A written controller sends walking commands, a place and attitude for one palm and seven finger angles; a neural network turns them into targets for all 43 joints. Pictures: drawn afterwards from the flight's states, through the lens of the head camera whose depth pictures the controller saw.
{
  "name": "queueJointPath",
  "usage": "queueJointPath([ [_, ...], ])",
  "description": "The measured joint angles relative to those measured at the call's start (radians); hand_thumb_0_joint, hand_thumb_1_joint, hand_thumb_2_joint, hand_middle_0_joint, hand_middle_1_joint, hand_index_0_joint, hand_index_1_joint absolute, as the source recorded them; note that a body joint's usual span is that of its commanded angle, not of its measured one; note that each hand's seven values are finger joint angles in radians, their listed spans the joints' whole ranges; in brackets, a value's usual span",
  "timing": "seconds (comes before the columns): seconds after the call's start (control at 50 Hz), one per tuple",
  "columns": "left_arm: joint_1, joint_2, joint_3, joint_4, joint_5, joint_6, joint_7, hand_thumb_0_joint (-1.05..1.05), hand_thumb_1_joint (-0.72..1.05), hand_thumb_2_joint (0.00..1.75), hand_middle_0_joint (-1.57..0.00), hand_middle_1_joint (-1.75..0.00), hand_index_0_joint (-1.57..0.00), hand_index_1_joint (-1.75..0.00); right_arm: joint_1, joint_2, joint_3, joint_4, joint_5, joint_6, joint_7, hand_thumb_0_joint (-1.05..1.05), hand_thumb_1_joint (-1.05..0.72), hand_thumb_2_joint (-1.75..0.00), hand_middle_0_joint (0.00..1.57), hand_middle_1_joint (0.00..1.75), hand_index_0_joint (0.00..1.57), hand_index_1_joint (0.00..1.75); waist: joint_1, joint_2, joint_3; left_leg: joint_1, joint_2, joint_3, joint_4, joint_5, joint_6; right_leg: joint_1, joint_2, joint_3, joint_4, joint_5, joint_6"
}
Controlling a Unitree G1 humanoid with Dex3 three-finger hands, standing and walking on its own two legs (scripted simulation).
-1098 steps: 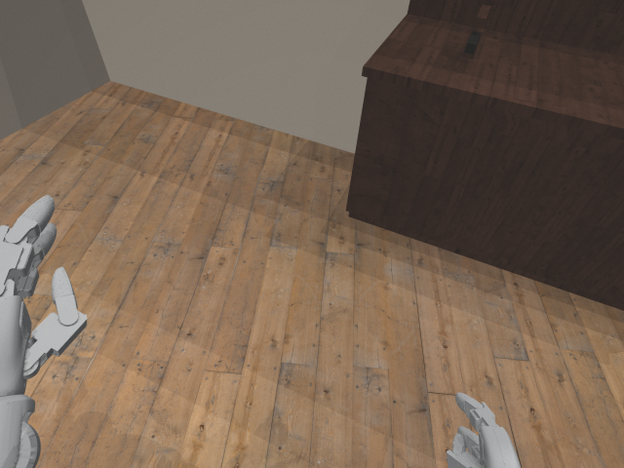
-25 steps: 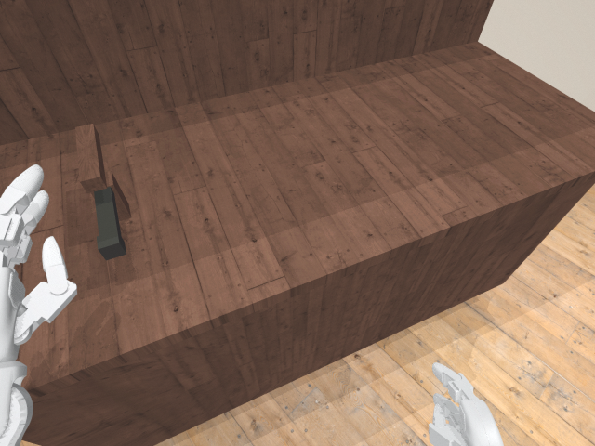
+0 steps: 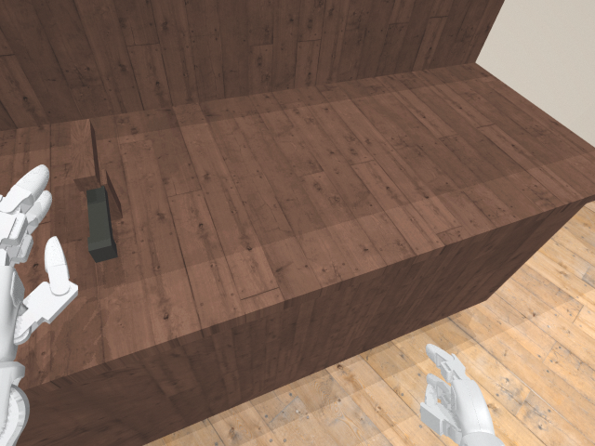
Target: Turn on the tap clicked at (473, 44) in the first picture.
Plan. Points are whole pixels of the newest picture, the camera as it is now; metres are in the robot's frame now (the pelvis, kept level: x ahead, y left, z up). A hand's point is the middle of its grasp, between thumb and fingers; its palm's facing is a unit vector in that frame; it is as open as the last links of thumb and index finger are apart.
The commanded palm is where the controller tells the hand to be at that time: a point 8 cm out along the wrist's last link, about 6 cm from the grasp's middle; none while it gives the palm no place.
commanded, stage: come to a stop and stand still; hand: left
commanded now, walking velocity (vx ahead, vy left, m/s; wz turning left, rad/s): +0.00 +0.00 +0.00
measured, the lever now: (102, 247) +0.34 +0.30 +0.05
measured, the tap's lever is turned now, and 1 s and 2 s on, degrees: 0 0 0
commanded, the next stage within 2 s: look again from close up in 0.04 s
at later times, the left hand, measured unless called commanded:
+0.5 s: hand (55, 306) +0.20 +0.25 +0.16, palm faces +0.39 -0.86 -0.34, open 7.5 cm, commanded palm +0.14 +0.28 +0.18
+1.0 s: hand (50, 355) +0.16 +0.23 +0.16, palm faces +0.62 -0.74 -0.26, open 7.5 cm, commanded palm +0.12 +0.26 +0.16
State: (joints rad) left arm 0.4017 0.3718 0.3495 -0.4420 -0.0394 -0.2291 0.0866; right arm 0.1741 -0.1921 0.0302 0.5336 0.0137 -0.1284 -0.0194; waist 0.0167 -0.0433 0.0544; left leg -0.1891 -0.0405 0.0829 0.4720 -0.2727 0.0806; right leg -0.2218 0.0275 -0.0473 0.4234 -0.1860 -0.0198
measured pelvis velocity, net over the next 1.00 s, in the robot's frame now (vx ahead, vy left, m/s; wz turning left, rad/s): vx -0.03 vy -0.06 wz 0.09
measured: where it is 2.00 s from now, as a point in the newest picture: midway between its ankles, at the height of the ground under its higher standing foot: outside the picture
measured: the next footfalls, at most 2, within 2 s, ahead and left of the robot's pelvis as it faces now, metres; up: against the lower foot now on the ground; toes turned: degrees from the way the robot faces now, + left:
none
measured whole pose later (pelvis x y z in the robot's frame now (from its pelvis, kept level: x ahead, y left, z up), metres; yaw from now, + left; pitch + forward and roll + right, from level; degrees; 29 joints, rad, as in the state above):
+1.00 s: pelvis -0.03 -0.06 -0.02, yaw +5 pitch -1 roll +1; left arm 0.32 0.34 0.35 -0.38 -0.08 -0.17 0.19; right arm 0.13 -0.22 0.05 0.63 -0.01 -0.12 -0.01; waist 0.08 -0.01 -0.01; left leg -0.36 -0.03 -0.01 0.69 -0.32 0.01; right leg -0.38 0.05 -0.10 0.67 -0.28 -0.09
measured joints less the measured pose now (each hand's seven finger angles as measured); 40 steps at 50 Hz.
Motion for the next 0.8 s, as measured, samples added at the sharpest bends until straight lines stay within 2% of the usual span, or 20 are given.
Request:
queueJointPath([
  [0.08, 0.007, 0.006, 0.019, -0.028, -0.008, 0.008, 0.007, 0.02, 0.88, 0.89, -0.21, -0.3, -0.21, -0.3, 0.015, -0.003, 0.001, 0.006, 0.0, 0.005, -0.002, 0.01, -0.9, -0.9, 0.21, 0.3, 0.2, 0.3, 0.01, -0.003, 0.014, -0.001, -0.001, -0.006, -0.001, 0.004, 0.0, 0.003, -0.001, -0.006, -0.006, 0.004, 0.0],
  [0.2, 0.006, -0.014, 0.002, -0.055, -0.008, 0.003, 0.013, 0.02, 0.89, 0.9, -0.21, -0.3, -0.21, -0.3, 0.033, -0.006, 0.003, 0.03, -0.001, 0.011, -0.001, 0.01, -0.9, -0.9, 0.21, 0.3, 0.2, 0.3, 0.023, 0.004, 0.013, 0.003, -0.003, -0.009, -0.002, 0.008, 0.001, 0.01, -0.003, -0.009, -0.011, 0.009, 0.002],
  [0.4, -0.002, -0.018, -0.009, 0.001, -0.003, 0.022, 0.014, 0.02, 0.89, 0.9, -0.21, -0.3, -0.21, -0.3, 0.04, 0.003, 0.007, 0.034, 0.0, 0.017, -0.007, 0.01, -0.9, -0.9, 0.21, 0.3, 0.2, 0.3, 0.013, 0.011, 0.002, 0.011, -0.006, -0.004, -0.021, 0.027, 0.002, 0.014, -0.006, -0.004, -0.022, 0.026, 0.003],
  [0.54, 0.006, -0.018, -0.013, -0.017, 0.002, 0.013, 0.015, 0.02, 0.89, 0.9, -0.21, -0.3, -0.21, -0.3, 0.048, -0.005, 0.002, 0.033, -0.001, 0.011, -0.007, 0.01, -0.9, -0.9, 0.21, 0.3, 0.2, 0.3, 0.015, 0.013, 0.003, 0.009, -0.008, -0.007, -0.026, 0.035, 0.003, 0.013, -0.007, -0.008, -0.028, 0.032, 0.002],
  [0.56, -0.035, 0.022, -0.022, -0.013, 0.016, 0.013, 0.014, 0.02, 0.88, 0.9, -0.21, -0.3, -0.21, -0.3, 0.07, -0.023, 0.026, -0.003, 0.015, 0.019, -0.033, 0.01, -0.9, -0.9, 0.21, 0.3, 0.2, 0.3, 0.016, 0.02, 0.009, -0.011, -0.007, -0.022, -0.005, 0.031, 0.005, 0.0, 0.0, -0.008, -0.006, 0.01, 0.014],
  [0.58, -0.123, 0.083, -0.022, 0.016, 0.052, 0.018, -0.005, 0.02, 0.88, 0.9, -0.21, -0.3, -0.21, -0.3, 0.092, -0.031, 0.031, -0.02, -0.003, 0.01, -0.042, 0.01, -0.9, -0.9, 0.21, 0.3, 0.2, 0.3, 0.028, 0.018, 0.018, -0.028, -0.016, -0.038, 0.016, 0.028, 0.005, -0.012, 0.0, -0.005, 0.018, 0.006, 0.003],
  [0.6, -0.214, 0.125, -0.016, 0.062, 0.052, 0.027, -0.019, 0.02, 0.88, 0.89, -0.21, -0.3, -0.21, -0.3, 0.094, -0.036, 0.031, -0.007, -0.02, 0.002, -0.033, 0.01, -0.9, -0.9, 0.21, 0.3, 0.2, 0.3, 0.034, 0.014, 0.023, -0.039, -0.03, -0.053, 0.027, 0.029, 0.001, -0.023, -0.008, -0.01, 0.038, 0.01, -0.01],
  [0.62, -0.277, 0.141, 0.003, 0.096, 0.031, 0.053, -0.028, 0.02, 0.88, 0.89, -0.21, -0.3, -0.21, -0.3, 0.08, -0.042, 0.035, 0.019, -0.032, 0.003, -0.013, 0.01, -0.9, -0.9, 0.21, 0.3, 0.2, 0.3, 0.035, 0.013, 0.019, -0.047, -0.037, -0.061, 0.029, 0.034, -0.005, -0.036, -0.016, -0.015, 0.056, 0.001, -0.014],
  [0.64, -0.315, 0.137, 0.03, 0.117, -0.009, 0.088, -0.038, 0.02, 0.88, 0.89, -0.21, -0.3, -0.22, -0.3, 0.063, -0.046, 0.037, 0.046, -0.038, 0.007, 0.002, 0.01, -0.9, -0.9, 0.21, 0.3, 0.2, 0.3, 0.037, 0.012, 0.008, -0.05, -0.042, -0.056, 0.024, 0.038, -0.009, -0.051, -0.021, -0.009, 0.073, -0.01, -0.014],
  [0.68, -0.323, 0.089, 0.078, 0.134, -0.103, 0.168, -0.061, 0.01, 0.88, 0.89, -0.21, -0.3, -0.21, -0.3, 0.035, -0.05, 0.035, 0.085, -0.028, 0.012, 0.02, 0.01, -0.9, -0.9, 0.21, 0.3, 0.2, 0.3, 0.04, 0.019, -0.024, -0.041, -0.049, -0.032, 0.004, 0.045, -0.011, -0.07, -0.027, 0.016, 0.101, -0.027, -0.012],
  [0.7, -0.304, 0.057, 0.084, 0.131, -0.129, 0.209, -0.07, 0.01, 0.89, 0.9, -0.21, -0.3, -0.21, -0.3, 0.026, -0.054, 0.032, 0.094, -0.021, 0.014, 0.026, 0.01, -0.9, -0.9, 0.21, 0.3, 0.2, 0.3, 0.038, 0.029, -0.039, -0.037, -0.05, -0.023, 0.001, 0.044, -0.009, -0.074, -0.028, 0.025, 0.111, -0.033, -0.01],
  [0.74, -0.241, 0.001, 0.054, 0.116, -0.132, 0.273, -0.085, 0.01, 0.89, 0.9, -0.2, -0.3, -0.2, -0.3, 0.013, -0.066, 0.025, 0.095, -0.008, 0.023, 0.033, 0.01, -0.9, -0.9, 0.21, 0.3, 0.2, 0.3, 0.03, 0.055, -0.059, -0.038, -0.049, -0.02, 0.016, 0.034, -0.004, -0.076, -0.026, 0.028, 0.127, -0.043, -0.008],
  [0.78, -0.156, -0.031, -0.006, 0.091, -0.097, 0.304, -0.085, 0.01, 0.89, 0.9, -0.2, -0.3, -0.2, -0.3, -0.008, -0.073, 0.024, 0.084, -0.001, 0.037, 0.038, 0.01, -0.9, -0.9, 0.21, 0.3, 0.2, 0.3, 0.022, 0.072, -0.062, -0.048, -0.042, -0.02, 0.045, 0.018, -0.004, -0.082, -0.02, 0.026, 0.146, -0.051, -0.013],
  [0.8, -0.113, -0.041, -0.036, 0.081, -0.08, 0.301, -0.079, 0.01, 0.89, 0.9, -0.2, -0.3, -0.2, -0.3, -0.018, -0.071, 0.022, 0.076, -0.005, 0.042, 0.038, 0.01, -0.9, -0.9, 0.21, 0.3, 0.2, 0.3, 0.018, 0.073, -0.063, -0.059, -0.039, -0.021, 0.062, 0.012, -0.007, -0.091, -0.017, 0.024, 0.159, -0.056, -0.017],
])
